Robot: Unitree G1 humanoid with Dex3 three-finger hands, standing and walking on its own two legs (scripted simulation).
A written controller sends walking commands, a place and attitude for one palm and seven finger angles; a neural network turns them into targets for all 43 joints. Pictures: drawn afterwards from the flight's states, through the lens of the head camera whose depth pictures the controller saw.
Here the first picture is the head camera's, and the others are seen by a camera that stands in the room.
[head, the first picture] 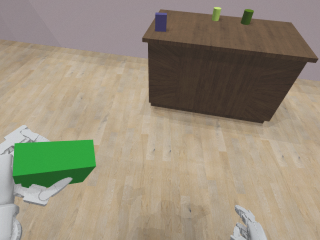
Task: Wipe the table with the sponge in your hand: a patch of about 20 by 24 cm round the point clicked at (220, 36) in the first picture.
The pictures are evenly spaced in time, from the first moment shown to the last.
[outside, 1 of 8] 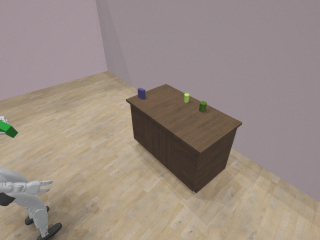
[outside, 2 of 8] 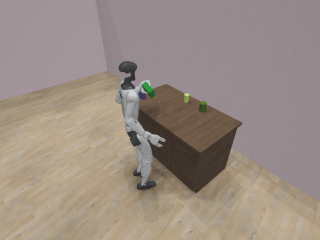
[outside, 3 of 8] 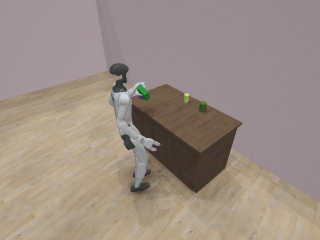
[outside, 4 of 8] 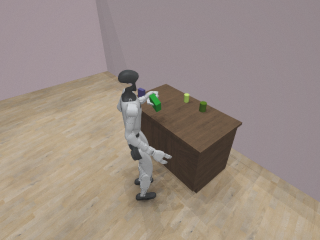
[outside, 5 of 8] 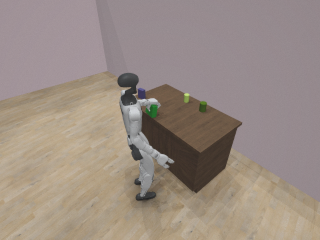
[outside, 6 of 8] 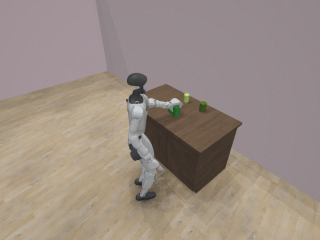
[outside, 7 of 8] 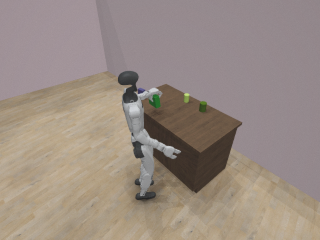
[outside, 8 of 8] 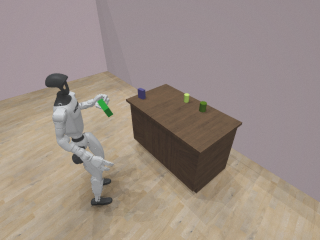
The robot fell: no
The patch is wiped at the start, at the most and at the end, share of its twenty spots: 0.00 1.00 1.00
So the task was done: yes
